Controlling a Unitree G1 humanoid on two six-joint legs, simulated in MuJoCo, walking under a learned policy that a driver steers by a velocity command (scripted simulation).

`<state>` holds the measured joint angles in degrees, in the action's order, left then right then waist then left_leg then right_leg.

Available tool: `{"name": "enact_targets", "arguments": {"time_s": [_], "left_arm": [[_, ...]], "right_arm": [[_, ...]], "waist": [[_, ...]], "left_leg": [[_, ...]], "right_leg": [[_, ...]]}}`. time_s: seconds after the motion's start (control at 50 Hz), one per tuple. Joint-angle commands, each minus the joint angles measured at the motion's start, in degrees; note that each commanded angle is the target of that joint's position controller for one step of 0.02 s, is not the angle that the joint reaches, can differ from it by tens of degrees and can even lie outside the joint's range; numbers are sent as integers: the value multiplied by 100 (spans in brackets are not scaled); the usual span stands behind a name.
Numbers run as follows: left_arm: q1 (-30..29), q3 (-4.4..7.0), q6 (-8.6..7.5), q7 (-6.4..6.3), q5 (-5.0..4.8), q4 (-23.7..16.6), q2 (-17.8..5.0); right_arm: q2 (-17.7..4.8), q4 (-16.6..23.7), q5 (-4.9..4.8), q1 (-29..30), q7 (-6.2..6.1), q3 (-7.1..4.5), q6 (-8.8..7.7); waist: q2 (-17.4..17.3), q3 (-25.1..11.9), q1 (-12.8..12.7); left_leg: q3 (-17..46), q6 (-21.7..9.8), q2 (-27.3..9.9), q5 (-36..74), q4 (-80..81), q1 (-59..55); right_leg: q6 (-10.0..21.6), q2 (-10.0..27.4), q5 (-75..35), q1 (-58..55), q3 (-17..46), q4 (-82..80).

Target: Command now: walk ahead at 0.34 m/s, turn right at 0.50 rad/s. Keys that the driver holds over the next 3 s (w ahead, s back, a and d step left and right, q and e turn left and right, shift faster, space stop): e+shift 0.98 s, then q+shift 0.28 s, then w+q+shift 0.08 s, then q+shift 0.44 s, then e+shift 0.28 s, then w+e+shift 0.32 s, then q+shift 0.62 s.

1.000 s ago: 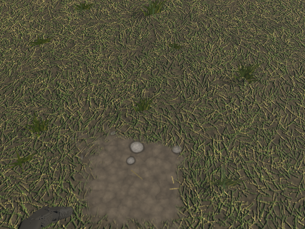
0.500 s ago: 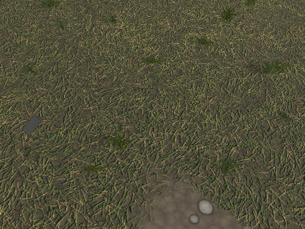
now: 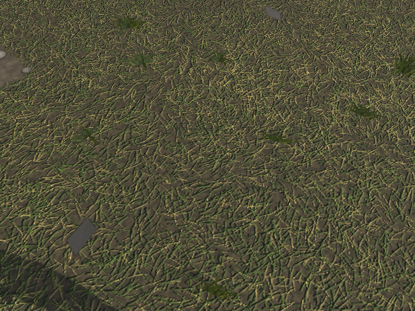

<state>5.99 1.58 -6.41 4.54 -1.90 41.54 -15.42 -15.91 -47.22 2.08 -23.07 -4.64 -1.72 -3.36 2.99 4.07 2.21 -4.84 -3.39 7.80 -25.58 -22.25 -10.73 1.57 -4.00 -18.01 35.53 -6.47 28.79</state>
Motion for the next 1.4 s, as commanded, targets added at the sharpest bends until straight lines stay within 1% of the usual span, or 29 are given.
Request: {"name": "enact_targets", "arguments": {"time_s": [0.02,0.04,0.06,0.08,0.1,0.14,0.18,0.22,0.3,0.46,0.5,0.52,0.54,0.56,0.6,0.66,0.76,0.88,0.98,1.0,1.02,1.04,1.06,1.08,1.14,1.18,1.26,1.34,1.4], "left_arm": [[3513,509,130,-199,-8,680,-1254],[2813,315,0,-251,465,500,-1098],[1774,377,6,-317,657,-121,-1322],[952,445,126,-368,476,-635,-1218],[486,393,230,-368,196,-779,-990],[174,374,266,-357,113,-899,-998],[283,408,312,-400,117,-837,-1003],[724,475,385,-519,102,-682,-1134],[773,551,712,-752,-108,-737,-1227],[593,606,928,-765,25,-1096,-1055],[517,538,939,-715,-32,-1177,-872],[1050,418,953,-681,14,-1093,-488],[1231,465,933,-630,-19,-1248,-737],[1166,609,874,-572,38,-1220,-1361],[1094,684,974,-583,-11,-978,-1514],[1046,530,1051,-587,-1,-1073,-1094],[541,443,976,-581,12,-1333,-867],[471,404,1020,-478,67,-1337,-696],[755,537,1166,-371,29,-1246,-775],[1077,601,1163,-423,69,-1109,-891],[1414,754,1109,-519,60,-1065,-1450],[1040,763,989,-566,272,-1252,-1914],[1068,616,843,-516,399,-1303,-1376],[884,469,746,-508,422,-1155,-1091],[179,173,624,-566,299,-921,-341],[0,184,594,-613,423,-881,-418],[157,340,730,-740,378,-762,-823],[735,472,560,-703,197,-510,-993],[450,467,465,-687,292,-486,-798]], "right_arm": [[-849,839,67,1743,-33,-266,-29],[264,1072,54,625,229,26,-71],[72,1138,-175,-382,419,99,-187],[-682,1191,-264,-38,506,-18,-237],[-984,1294,-180,557,501,-119,-197],[-925,1452,-69,801,434,-129,2],[-742,1492,9,848,323,-111,63],[-502,1604,65,1165,192,-54,61],[-513,1663,-133,1679,106,-102,170],[-698,1512,-215,2173,331,-300,-172],[-775,1315,-256,1817,365,-381,-205],[-950,1375,-188,1914,328,-410,-135],[-1165,1473,19,1900,317,-440,-8],[-955,1456,4,1705,319,-460,28],[-621,1577,-108,2022,244,-362,141],[-651,1585,-79,2078,130,-304,278],[-817,1405,-36,1677,112,-393,349],[-1034,1276,-119,1894,267,-532,341],[-1070,1090,-349,1878,420,-619,289],[-875,935,-384,1564,440,-567,292],[-562,933,-252,1364,499,-454,302],[-490,1286,-78,1619,465,-379,300],[-824,1231,-163,2073,405,-469,324],[-781,1166,-295,2028,380,-457,366],[-609,597,-237,1202,365,-419,492],[-689,607,-350,1157,385,-430,520],[-725,952,-358,1473,413,-392,575],[-738,1267,-413,1705,503,-399,551],[-495,1342,-348,1749,548,-386,498]], "waist": [[205,-1235,-2042],[1732,-1546,-703],[1093,-2660,-242],[-91,-2206,-161],[-1297,-1273,39],[-1292,-473,277],[-819,-284,233],[-546,-777,-5],[57,-1304,-254],[768,-989,-449],[430,-1066,-275],[-508,-1431,-588],[-1694,-1393,-740],[-1658,-1401,-548],[-932,-916,-482],[-949,-511,-388],[-1132,-802,-31],[-1180,-892,-93],[-1105,-1001,-390],[-738,-1009,-461],[782,-926,-439],[1914,-1065,-318],[987,-1393,-793],[784,-1203,-589],[641,-1060,-141],[579,-837,-144],[433,-530,-416],[358,-258,-687],[-9,32,-558]], "left_leg": [[-177,1150,-198,2740,-5835,3115],[935,1149,312,-1451,-7908,5009],[1859,945,175,-839,-8093,5092],[1899,586,-93,-180,-7534,5055],[1660,438,-337,129,-6922,5030],[1657,494,-605,362,-5717,4596],[1467,682,-719,398,-4657,4213],[1361,869,-589,652,-3937,4199],[1592,1020,-427,1516,-3014,4474],[1753,750,-237,1480,-725,3583],[1740,504,-681,2526,502,2439],[2536,-14,-1790,3262,313,1376],[3623,-905,-2788,4392,145,1123],[3964,-1228,-3088,3963,211,1279],[2721,-795,-2317,2694,166,1745],[1725,-717,-1902,2522,452,2265],[1238,-1021,-2266,2753,580,1424],[438,-927,-2530,2506,601,1706],[-140,-383,-2705,2493,-214,1821],[-338,-38,-2433,2217,-843,2462],[-825,509,-1775,411,-2384,3919],[-431,870,-1110,-1319,-3866,5341],[306,801,-1205,-1219,-4633,5169],[448,680,-1272,-810,-4678,5020],[565,801,-1267,464,-4314,4116],[652,881,-1125,736,-3935,3898],[502,952,-1260,460,-3487,4396],[576,688,-1521,480,-3532,5593],[550,664,-1644,599,-3168,5557]], "right_leg": [[433,420,-855,-4656,895,-287],[998,1145,-2732,-5579,2848,685],[1820,2042,-1405,-5630,4838,-413],[2083,1987,1631,-4712,5101,-1188],[1919,1652,3578,-3355,4872,-1641],[1606,1106,3985,-1689,4519,-1977],[1457,609,2391,-988,3638,-1680],[1421,492,560,-1324,3253,-1186],[818,291,1930,-2164,3372,-854],[615,292,1857,-2695,4301,-237],[366,-56,3116,-2271,4142,449],[123,-503,5103,-1539,3410,1524],[-181,-965,6031,-489,2425,2551],[-474,-426,5574,-139,2186,3564],[-672,-79,4655,27,1899,4215],[-777,195,3996,204,1189,4634],[-946,820,3829,455,876,3826],[-683,996,3737,-563,503,2443],[-133,703,3377,-1854,105,519],[114,520,2916,-2743,317,-175],[596,1486,899,-3836,1865,-766],[1799,2888,-251,-3764,3402,-658],[1924,2779,-138,-3443,2928,-771],[1585,2430,315,-3142,2290,-777],[995,1772,558,-2603,1045,-811],[943,1719,834,-2485,659,-916],[1185,2222,1413,-2976,902,-1055],[1173,2825,5358,-3693,1880,-2145],[1031,2604,3594,-3793,930,-2009]]}}
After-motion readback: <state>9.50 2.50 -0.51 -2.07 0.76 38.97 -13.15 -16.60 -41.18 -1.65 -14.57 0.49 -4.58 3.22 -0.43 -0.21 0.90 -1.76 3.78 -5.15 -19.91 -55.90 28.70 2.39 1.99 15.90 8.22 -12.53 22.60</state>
